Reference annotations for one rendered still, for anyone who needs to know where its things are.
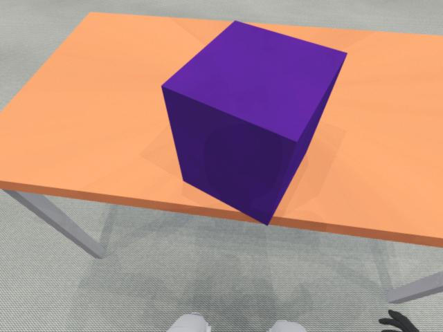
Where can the table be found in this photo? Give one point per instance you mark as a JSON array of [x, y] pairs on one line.
[[92, 124]]

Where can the left robot thigh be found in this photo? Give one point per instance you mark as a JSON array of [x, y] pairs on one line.
[[190, 323]]

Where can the robot right hand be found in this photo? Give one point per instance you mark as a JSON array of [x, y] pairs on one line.
[[400, 321]]

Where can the carton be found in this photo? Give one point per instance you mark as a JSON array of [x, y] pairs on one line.
[[243, 112]]

